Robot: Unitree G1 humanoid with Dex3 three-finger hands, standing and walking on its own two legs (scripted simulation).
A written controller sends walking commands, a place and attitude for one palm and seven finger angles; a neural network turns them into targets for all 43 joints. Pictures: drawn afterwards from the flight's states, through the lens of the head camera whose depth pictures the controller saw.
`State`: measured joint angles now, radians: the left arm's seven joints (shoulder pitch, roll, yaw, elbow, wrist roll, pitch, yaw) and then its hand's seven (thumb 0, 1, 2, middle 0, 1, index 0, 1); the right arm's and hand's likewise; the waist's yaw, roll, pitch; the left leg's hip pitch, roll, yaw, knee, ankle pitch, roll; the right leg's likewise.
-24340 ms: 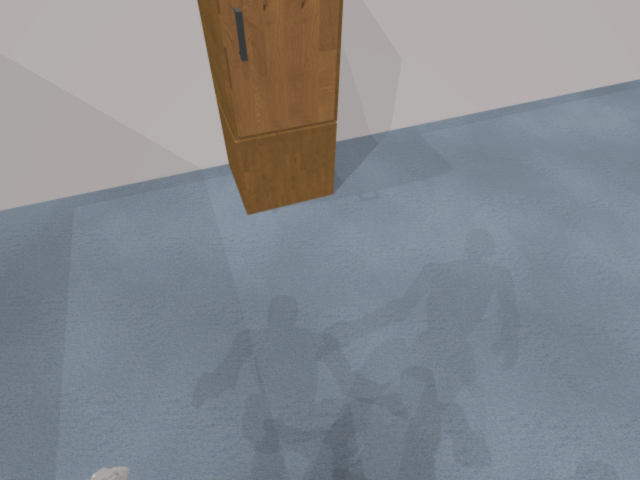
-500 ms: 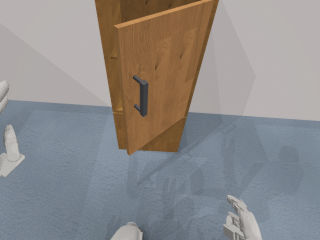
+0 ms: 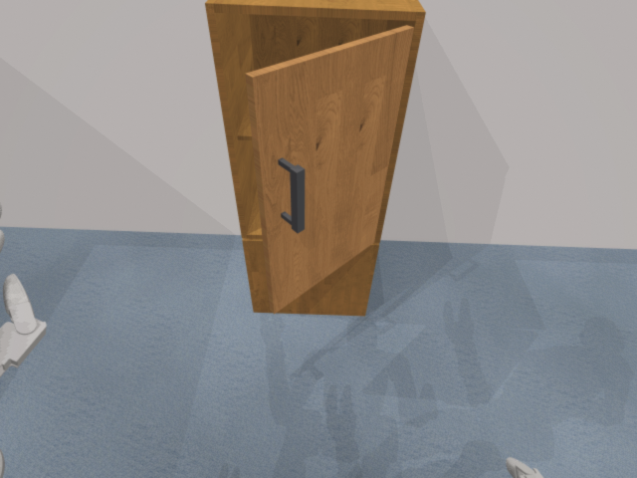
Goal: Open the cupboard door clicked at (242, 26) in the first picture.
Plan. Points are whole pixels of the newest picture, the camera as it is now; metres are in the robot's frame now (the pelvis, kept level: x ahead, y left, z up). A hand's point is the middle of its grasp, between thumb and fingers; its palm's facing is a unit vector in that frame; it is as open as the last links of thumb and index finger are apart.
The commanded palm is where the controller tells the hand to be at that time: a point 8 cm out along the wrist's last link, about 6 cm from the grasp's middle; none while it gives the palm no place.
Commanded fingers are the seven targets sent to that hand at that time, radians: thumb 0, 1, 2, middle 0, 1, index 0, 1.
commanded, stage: stop stepping back and stand still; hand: left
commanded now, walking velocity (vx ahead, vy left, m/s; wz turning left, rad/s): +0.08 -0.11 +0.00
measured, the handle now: (291, 196) +0.59 +0.09 +0.03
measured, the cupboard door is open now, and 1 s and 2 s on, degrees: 44 44 44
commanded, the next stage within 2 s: let the arm hang, fingers relaxed in 0.22 s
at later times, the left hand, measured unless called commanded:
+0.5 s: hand out of the picture +0.15 +0.23 -0.09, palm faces +0.09 -0.93 -0.35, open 7.4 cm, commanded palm none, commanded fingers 0.00 0.90 0.90 -0.20 -0.30 -0.20 -0.30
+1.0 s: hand out of the picture -0.07 +0.20 -0.16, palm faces +0.07 -0.97 -0.22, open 7.3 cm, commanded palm none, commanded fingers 0.00 0.90 0.90 -0.20 -0.30 -0.20 -0.30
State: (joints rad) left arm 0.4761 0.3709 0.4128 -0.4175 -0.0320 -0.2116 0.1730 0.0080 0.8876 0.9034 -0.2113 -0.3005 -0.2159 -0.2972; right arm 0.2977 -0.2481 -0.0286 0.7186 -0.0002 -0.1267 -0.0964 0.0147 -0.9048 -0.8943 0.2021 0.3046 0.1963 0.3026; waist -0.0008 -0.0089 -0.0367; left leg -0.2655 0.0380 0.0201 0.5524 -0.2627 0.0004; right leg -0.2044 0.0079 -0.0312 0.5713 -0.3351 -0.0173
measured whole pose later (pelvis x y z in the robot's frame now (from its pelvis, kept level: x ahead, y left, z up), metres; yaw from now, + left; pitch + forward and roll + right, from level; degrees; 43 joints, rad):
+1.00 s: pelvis -0.02 +0.02 +0.01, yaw +1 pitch -2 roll +0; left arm 0.32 0.16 0.01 1.16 0.00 0.01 0.03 0.00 0.92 0.90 -0.20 -0.30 -0.20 -0.29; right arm 0.28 -0.13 0.00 1.14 -0.02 0.03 -0.03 0.01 -0.91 -0.89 0.20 0.30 0.20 0.30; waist 0.00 0.03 0.06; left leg -0.23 0.01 0.00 0.45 -0.18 0.00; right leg -0.15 -0.02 -0.05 0.44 -0.25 0.00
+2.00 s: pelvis -0.01 +0.02 +0.01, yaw +1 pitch -2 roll +0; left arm 0.27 0.14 0.01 1.15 0.01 -0.01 0.03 0.00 0.91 0.90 -0.20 -0.30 -0.20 -0.29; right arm 0.24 -0.15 -0.01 1.16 -0.02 0.01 -0.03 0.00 -0.91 -0.89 0.20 0.30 0.19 0.30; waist 0.00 0.00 0.05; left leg -0.20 0.00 0.01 0.42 -0.18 0.00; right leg -0.13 -0.02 -0.04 0.42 -0.26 0.01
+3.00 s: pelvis -0.01 +0.03 +0.00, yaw -24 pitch +1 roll -1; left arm 0.22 0.25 0.10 0.92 0.02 0.06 -0.01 0.00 0.91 0.90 -0.20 -0.30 -0.21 -0.29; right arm 0.11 -0.19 -0.03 0.86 -0.03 0.01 -0.04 0.00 -0.91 -0.89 0.20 0.30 0.20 0.30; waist 0.05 -0.04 0.09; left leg -0.29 0.04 0.00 0.59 -0.30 -0.01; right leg -0.46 0.08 0.09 0.94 -0.49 0.03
